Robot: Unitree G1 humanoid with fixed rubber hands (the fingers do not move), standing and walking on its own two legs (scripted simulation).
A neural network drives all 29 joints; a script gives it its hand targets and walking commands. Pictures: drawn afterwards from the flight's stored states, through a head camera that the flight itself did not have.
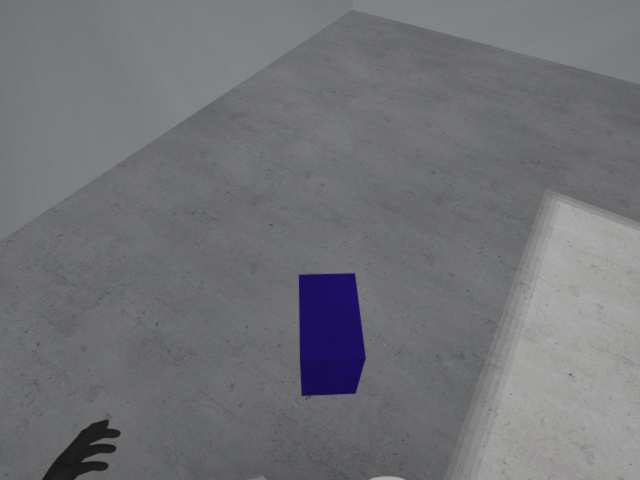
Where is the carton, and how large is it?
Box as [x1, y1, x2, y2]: [299, 273, 365, 395]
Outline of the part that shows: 354,273 299,275 300,370 302,395 355,393 365,357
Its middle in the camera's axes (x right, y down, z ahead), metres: +0.02 +0.29 +1.17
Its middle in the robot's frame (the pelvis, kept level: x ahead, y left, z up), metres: +0.59 -0.02 -0.61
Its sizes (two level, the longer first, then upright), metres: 0.261 0.167 0.276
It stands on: the floor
